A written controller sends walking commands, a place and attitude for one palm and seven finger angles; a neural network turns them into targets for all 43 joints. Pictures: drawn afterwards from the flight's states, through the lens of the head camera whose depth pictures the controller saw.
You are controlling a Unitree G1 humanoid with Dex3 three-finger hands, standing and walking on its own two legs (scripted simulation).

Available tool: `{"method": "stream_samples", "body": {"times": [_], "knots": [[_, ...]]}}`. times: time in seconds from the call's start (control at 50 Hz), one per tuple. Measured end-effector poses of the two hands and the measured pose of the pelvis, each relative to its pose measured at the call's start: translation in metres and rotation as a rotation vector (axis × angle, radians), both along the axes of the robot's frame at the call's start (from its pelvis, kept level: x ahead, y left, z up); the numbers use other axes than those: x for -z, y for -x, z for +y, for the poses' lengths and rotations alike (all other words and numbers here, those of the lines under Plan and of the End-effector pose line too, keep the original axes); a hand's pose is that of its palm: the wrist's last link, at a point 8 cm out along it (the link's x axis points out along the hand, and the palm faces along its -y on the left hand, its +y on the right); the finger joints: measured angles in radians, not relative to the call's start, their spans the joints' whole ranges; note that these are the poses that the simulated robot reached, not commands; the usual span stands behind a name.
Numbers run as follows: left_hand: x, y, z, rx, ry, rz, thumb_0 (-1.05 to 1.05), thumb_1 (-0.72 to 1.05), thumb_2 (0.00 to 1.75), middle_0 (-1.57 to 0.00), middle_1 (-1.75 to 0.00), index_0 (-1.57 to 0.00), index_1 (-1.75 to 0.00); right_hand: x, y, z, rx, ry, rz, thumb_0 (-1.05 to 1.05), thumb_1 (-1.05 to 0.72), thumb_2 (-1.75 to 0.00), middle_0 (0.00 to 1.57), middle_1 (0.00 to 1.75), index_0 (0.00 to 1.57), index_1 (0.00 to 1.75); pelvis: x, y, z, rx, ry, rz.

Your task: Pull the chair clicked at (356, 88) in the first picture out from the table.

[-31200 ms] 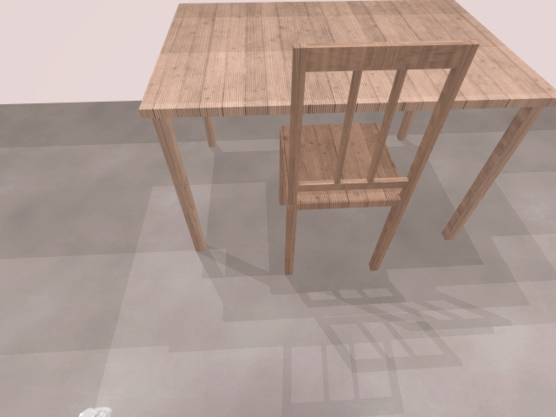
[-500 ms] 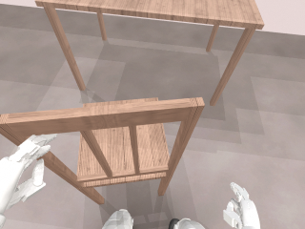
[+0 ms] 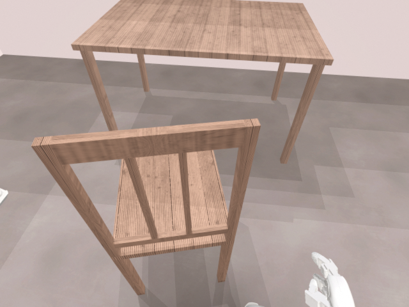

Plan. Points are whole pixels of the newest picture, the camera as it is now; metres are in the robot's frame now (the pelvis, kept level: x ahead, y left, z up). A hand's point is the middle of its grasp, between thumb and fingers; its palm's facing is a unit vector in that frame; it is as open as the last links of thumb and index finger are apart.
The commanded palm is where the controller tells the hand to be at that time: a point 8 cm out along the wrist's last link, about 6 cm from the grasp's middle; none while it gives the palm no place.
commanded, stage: step back with the hand held close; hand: left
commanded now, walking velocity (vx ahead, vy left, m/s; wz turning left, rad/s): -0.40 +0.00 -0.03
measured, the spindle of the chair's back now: (144, 203) +0.35 +0.17 -0.04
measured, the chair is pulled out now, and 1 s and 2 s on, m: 0.67 0.67 0.67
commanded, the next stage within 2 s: stop stepping back and stand still in 0.02 s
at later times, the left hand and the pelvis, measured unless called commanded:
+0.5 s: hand out of the picture +0.12 +0.27 +0.19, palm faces +0.48 -0.75 -0.45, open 7.4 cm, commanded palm +0.06 +0.30 +0.20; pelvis -0.08 +0.00 +0.02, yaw +1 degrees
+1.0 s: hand out of the picture +0.05 +0.26 +0.19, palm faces +0.47 -0.76 -0.44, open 7.4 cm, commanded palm -0.01 +0.29 +0.20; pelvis -0.14 -0.01 +0.01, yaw +2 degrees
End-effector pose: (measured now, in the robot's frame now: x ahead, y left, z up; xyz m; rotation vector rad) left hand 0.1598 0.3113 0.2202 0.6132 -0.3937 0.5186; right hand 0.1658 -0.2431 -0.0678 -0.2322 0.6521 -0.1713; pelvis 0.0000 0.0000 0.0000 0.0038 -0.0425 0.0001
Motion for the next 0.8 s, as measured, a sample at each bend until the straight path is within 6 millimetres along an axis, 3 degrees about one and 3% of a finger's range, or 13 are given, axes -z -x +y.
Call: {"method": "stream_samples", "body": {"times": [0.1,0.24,0.34,0.42,0.48,0.64,0.8], "knots": [[0.027,0.017,-0.014,0.057,0.023,0.126,0.01,0.90,0.90,-0.22,-0.31,-0.21,-0.31,-0.006,0.013,0.009,-0.027,-0.019,-0.041,0.01,-0.91,-0.90,0.20,0.30,0.20,0.30,0.001,0.016,-0.005,-0.010,0.025,0.020],[0.006,0.057,-0.043,0.157,-0.048,0.084,0.01,0.89,0.90,-0.22,-0.30,-0.21,-0.31,0.007,0.051,0.006,-0.061,-0.019,0.042,0.01,-0.90,-0.90,0.20,0.30,0.20,0.30,0.000,0.052,-0.017,0.001,0.035,0.018],[-0.004,0.074,-0.029,0.107,-0.030,0.065,0.01,0.89,0.90,-0.22,-0.30,-0.21,-0.31,0.012,0.085,-0.003,0.001,-0.010,0.085,0.01,-0.90,-0.90,0.20,0.30,0.20,0.30,-0.002,0.061,-0.009,-0.003,0.023,0.010],[0.006,0.079,-0.007,0.049,0.038,0.081,0.01,0.89,0.90,-0.22,-0.30,-0.21,-0.31,0.006,0.110,-0.004,0.050,-0.003,0.090,0.01,-0.91,-0.90,0.20,0.30,0.20,0.30,-0.008,0.070,-0.002,0.002,0.015,-0.012],[0.015,0.084,-0.004,0.028,0.079,0.129,0.01,0.89,0.90,-0.21,-0.30,-0.21,-0.31,-0.004,0.124,0.000,0.074,-0.015,0.062,0.01,-0.91,-0.90,0.20,0.30,0.20,0.30,-0.015,0.077,0.000,-0.001,0.013,-0.015],[0.014,0.117,-0.025,0.084,0.046,0.139,0.01,0.89,0.90,-0.21,-0.30,-0.21,-0.31,-0.004,0.137,0.007,0.005,-0.038,0.047,0.01,-0.90,-0.90,0.20,0.30,0.20,0.30,-0.015,0.101,-0.011,-0.028,0.021,-0.027],[0.007,0.147,-0.023,0.032,0.065,0.086,0.01,0.89,0.90,-0.21,-0.30,-0.21,-0.31,-0.001,0.141,-0.001,-0.031,-0.010,0.042,0.01,-0.90,-0.90,0.20,0.30,0.20,0.30,-0.012,0.122,-0.013,-0.003,0.013,-0.034]]}}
